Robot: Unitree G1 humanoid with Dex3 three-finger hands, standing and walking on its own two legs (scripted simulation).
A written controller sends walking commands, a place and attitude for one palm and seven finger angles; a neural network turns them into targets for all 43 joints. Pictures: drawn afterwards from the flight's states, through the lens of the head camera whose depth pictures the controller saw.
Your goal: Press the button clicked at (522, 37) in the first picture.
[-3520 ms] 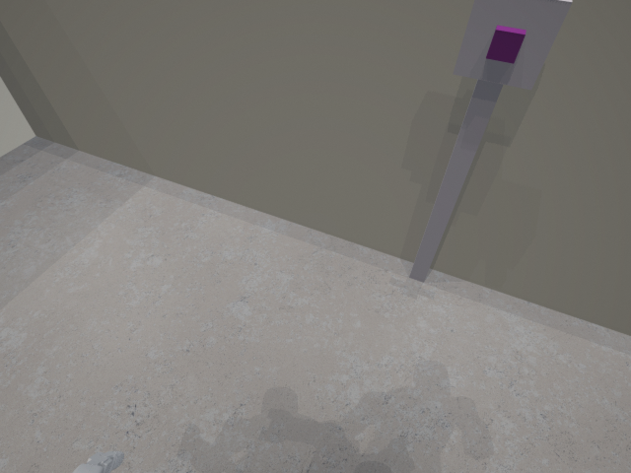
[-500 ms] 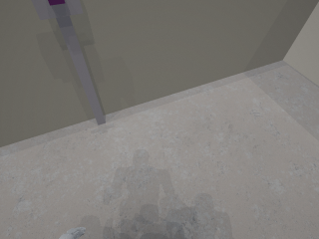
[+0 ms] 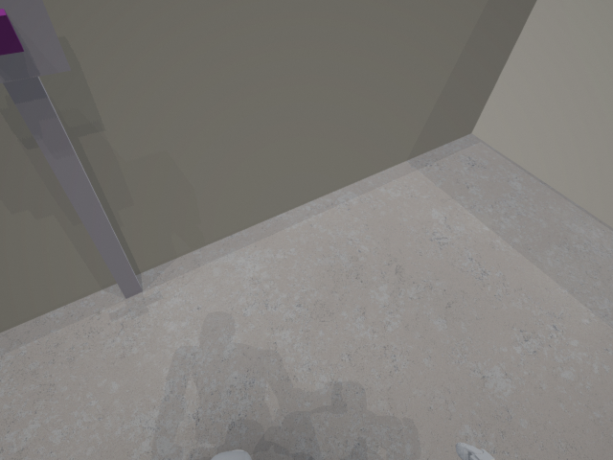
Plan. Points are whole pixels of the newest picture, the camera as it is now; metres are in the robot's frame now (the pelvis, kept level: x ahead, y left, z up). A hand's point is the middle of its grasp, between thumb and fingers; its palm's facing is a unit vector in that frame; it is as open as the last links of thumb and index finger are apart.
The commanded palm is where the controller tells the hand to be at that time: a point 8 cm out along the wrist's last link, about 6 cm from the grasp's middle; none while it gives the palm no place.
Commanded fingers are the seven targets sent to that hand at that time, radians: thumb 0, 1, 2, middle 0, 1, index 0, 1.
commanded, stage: walk to a spot facing it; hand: left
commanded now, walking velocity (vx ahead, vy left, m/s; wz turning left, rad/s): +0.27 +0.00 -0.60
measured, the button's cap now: out of the picture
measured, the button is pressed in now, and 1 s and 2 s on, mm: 0 0 0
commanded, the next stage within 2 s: turn to face it in 0.36 s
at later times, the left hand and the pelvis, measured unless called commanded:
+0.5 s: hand (261, 332) +0.35 +0.11 -0.15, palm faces -0.32 -0.92 -0.24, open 7.4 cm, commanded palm none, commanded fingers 0.00 0.90 0.90 -0.20 -0.30 -0.20 -0.30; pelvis +0.15 -0.03 -0.01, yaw -17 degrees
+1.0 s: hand (220, 352) +0.31 +0.17 -0.17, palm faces -0.07 -0.98 -0.18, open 7.4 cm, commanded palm none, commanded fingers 0.00 0.90 0.90 -0.20 -0.30 -0.20 -0.30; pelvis +0.22 -0.01 +0.01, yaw -6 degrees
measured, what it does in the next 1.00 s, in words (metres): walks ahead: right foot, then left foot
